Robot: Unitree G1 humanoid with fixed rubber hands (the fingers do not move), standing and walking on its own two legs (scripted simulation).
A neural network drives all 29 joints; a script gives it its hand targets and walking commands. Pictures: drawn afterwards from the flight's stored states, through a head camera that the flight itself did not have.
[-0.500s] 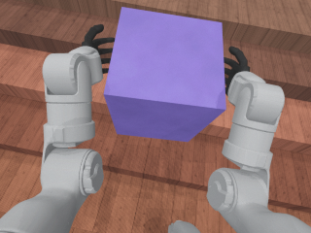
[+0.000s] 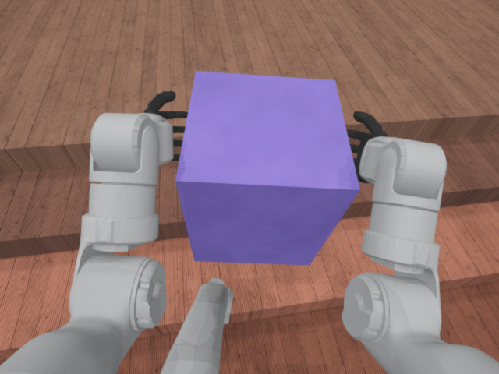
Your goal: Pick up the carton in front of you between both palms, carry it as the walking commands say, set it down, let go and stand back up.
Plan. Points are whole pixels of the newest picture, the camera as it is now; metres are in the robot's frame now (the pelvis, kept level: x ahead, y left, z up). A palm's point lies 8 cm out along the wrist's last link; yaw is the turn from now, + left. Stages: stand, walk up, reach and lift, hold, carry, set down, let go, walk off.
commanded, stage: carry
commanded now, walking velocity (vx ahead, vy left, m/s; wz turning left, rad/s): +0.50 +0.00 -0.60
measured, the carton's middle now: (258, 178) +0.40 +0.07 +0.08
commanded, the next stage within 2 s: none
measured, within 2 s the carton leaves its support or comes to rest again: neither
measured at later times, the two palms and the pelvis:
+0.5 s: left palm out of the picture +0.69 +0.12 +0.32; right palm out of the picture +0.65 -0.17 +0.33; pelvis +0.29 +0.01 +0.12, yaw +0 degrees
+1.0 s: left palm out of the picture +1.00 +0.18 +0.32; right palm out of the picture +0.99 -0.11 +0.31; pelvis +0.60 +0.03 +0.20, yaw +12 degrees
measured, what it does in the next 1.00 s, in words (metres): climbs: right foot 0.13 m higher, then right foot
